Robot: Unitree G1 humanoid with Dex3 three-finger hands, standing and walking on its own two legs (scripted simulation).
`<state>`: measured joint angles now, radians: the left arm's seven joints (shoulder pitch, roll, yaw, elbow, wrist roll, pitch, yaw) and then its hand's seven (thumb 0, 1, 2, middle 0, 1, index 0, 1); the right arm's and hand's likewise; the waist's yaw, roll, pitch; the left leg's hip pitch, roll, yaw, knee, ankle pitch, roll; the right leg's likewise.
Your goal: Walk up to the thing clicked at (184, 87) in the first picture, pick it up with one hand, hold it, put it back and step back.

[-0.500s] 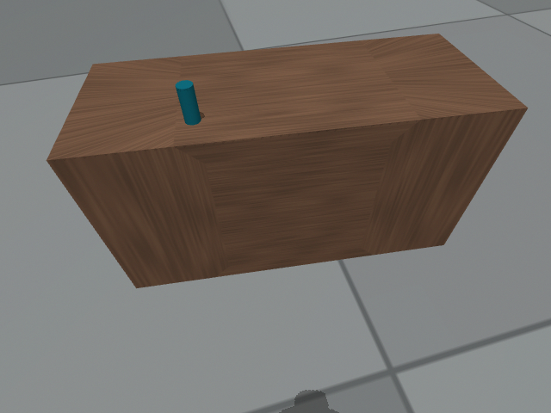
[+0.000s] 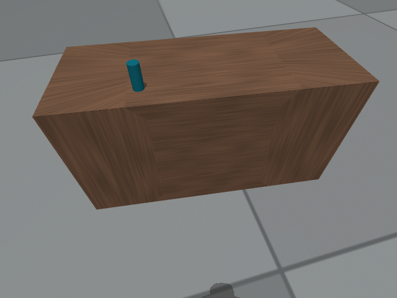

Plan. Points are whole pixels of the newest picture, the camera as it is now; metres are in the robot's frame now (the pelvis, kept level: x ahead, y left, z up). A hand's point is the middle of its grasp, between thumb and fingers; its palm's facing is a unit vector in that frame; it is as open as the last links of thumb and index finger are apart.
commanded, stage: stand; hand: left
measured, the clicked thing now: (135, 76) +0.88 +0.26 -0.03
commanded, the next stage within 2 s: walk up in 0.62 s
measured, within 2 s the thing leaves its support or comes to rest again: neither
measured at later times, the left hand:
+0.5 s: hand out of the picture +0.07 +0.25 -0.15, palm faces -0.01 -0.94 -0.34, open 7.4 cm
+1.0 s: hand out of the picture +0.06 +0.33 -0.18, palm faces +0.08 -0.94 -0.34, open 7.4 cm
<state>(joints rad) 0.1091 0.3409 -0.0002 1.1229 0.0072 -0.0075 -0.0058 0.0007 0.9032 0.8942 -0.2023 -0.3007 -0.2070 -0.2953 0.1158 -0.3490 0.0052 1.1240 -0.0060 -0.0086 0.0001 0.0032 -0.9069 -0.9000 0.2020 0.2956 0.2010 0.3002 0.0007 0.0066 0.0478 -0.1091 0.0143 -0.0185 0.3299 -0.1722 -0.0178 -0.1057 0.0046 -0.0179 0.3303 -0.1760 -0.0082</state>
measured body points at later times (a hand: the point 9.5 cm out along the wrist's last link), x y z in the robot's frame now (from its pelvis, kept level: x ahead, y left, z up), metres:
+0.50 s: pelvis +0.00 +0.00 +0.00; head +0.00 +0.00 +0.45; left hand +0.08 +0.30 -0.13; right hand +0.08 -0.30 -0.13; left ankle +0.01 +0.13 -0.75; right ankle +0.01 -0.11 -0.75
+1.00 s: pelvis +0.07 +0.05 -0.02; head +0.08 +0.07 +0.43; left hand +0.06 +0.38 -0.16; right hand +0.16 -0.28 -0.12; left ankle +0.11 +0.17 -0.75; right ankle +0.01 -0.09 -0.72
